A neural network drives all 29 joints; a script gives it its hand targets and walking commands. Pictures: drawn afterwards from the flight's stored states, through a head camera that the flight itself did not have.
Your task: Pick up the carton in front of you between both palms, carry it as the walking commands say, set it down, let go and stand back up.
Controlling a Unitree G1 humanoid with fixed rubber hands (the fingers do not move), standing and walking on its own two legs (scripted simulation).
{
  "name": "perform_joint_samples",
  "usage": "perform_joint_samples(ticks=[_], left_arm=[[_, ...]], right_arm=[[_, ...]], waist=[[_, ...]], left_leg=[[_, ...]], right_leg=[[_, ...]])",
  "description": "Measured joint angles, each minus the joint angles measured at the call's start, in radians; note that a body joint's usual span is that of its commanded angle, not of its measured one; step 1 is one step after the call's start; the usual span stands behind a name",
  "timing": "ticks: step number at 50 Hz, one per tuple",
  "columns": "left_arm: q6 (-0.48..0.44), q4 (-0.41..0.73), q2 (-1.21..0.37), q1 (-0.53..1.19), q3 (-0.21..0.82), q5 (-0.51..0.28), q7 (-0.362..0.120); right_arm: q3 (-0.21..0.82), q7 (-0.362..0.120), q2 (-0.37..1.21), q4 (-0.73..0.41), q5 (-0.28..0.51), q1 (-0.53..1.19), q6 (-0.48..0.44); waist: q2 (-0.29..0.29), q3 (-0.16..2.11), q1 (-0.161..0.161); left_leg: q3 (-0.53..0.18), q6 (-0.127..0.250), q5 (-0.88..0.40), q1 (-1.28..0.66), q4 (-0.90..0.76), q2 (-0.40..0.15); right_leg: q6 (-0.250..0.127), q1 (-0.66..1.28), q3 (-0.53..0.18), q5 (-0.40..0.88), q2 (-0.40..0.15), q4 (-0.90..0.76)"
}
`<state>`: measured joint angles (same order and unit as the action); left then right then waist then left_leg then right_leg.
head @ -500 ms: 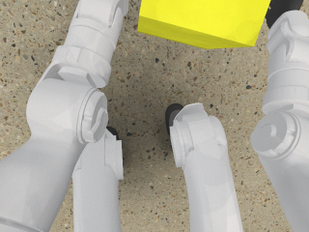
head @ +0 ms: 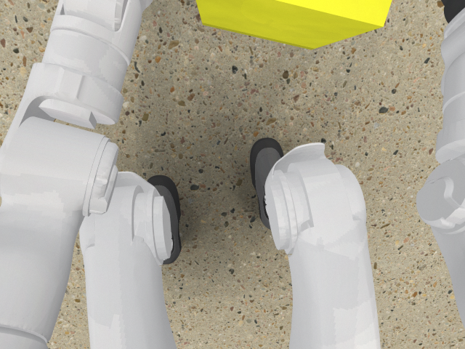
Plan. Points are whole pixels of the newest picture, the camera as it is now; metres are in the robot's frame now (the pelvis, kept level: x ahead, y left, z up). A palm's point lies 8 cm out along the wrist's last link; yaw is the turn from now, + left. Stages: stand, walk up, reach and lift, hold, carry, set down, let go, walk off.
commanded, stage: set down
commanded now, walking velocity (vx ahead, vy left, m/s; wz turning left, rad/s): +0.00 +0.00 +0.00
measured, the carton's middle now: out of the picture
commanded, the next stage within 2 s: let go in 0.94 s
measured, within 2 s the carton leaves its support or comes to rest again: neither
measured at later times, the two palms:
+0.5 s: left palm out of the picture +0.60 -0.09 +0.03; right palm out of the picture +0.43 -0.41 +0.02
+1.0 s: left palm out of the picture +0.61 -0.01 +0.16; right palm out of the picture +0.46 -0.37 +0.16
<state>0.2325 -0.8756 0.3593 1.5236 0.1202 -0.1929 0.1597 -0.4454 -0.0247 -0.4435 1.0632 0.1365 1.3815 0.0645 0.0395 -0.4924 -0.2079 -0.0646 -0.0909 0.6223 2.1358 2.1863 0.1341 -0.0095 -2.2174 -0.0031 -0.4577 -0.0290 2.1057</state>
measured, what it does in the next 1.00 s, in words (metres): rises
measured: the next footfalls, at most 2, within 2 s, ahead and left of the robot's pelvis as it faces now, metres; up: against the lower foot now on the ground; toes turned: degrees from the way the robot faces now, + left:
none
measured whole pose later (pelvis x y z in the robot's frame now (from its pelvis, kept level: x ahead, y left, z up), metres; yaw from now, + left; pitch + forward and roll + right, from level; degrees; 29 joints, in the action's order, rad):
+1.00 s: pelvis +0.05 +0.00 +0.25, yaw -6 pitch +42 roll +3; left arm 0.25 -0.91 0.23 1.23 -0.23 0.05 0.09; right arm -0.43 -0.07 -0.29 0.90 -0.01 1.11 0.20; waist 0.05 0.00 -0.18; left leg -0.10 -0.04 0.45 1.52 1.24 0.14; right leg 0.00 -1.63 -0.07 -0.27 0.06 1.17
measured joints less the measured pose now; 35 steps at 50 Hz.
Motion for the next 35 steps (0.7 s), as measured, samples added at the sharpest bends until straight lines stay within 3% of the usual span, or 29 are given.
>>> perform_joint_samples(ticks=[7, 14, 19, 22, 27, 35], left_arm=[[0.063, -0.045, -0.018, 0.021, -0.138, 0.071, -0.013], [0.036, -0.175, -0.042, 0.007, -0.266, 0.155, -0.042], [0.031, -0.188, -0.063, -0.021, -0.253, 0.164, -0.050], [0.028, -0.218, -0.080, -0.028, -0.279, 0.186, -0.059], [0.030, -0.149, -0.084, -0.072, -0.304, 0.215, -0.057], [0.059, -0.043, -0.040, -0.138, -0.288, 0.166, -0.060]], right_arm=[[0.045, 0.038, 0.039, -0.083, -0.051, 0.033, 0.107], [0.107, 0.067, 0.107, -0.123, -0.067, -0.013, 0.152], [0.058, 0.063, 0.121, -0.112, -0.106, -0.058, 0.145], [0.050, 0.056, 0.124, -0.122, -0.106, -0.097, 0.150], [0.063, 0.053, 0.122, -0.205, -0.076, -0.151, 0.163], [0.105, 0.042, 0.116, -0.297, -0.059, -0.157, 0.201]], waist=[[0.036, 0.114, -0.030], [0.031, 0.268, -0.038], [0.037, 0.350, -0.042], [0.038, 0.375, -0.048], [0.015, 0.390, -0.035], [-0.004, 0.359, 0.008]], left_leg=[[0.026, -0.001, -0.007, -0.078, -0.110, -0.022], [0.037, 0.046, 0.010, -0.160, -0.244, 0.014], [0.022, 0.020, -0.005, -0.199, -0.332, 0.030], [0.012, 0.027, -0.009, -0.222, -0.374, 0.026], [0.022, 0.030, -0.017, -0.261, -0.438, 0.019], [0.027, 0.024, -0.055, -0.379, -0.583, 0.020]], right_leg=[[-0.008, 0.039, -0.029, 0.034, 0.043, -0.092], [-0.005, 0.094, -0.057, 0.066, 0.108, -0.227], [-0.008, 0.131, -0.061, 0.078, 0.118, -0.311], [-0.009, 0.157, -0.056, 0.081, 0.120, -0.358], [-0.003, 0.189, -0.075, 0.093, 0.139, -0.419], [0.007, 0.313, -0.101, 0.106, 0.133, -0.548]])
